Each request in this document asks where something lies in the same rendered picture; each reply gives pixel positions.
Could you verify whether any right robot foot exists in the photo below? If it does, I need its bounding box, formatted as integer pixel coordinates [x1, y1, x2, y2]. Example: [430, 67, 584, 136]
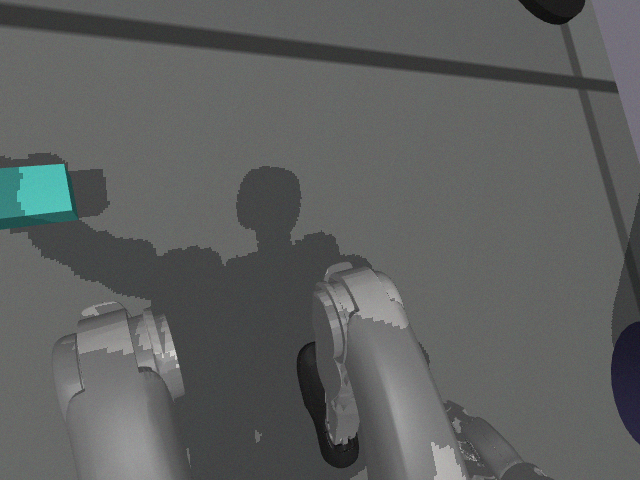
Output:
[297, 342, 359, 468]

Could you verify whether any carton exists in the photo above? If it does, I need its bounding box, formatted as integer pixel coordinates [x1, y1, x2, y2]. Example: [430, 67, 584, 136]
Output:
[0, 164, 79, 230]

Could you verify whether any right robot arm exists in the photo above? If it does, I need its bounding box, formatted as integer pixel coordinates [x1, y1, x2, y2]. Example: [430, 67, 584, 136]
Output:
[501, 462, 554, 480]

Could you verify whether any right robot hand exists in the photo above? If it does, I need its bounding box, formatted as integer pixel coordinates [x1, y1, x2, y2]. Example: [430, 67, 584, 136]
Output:
[443, 400, 524, 480]

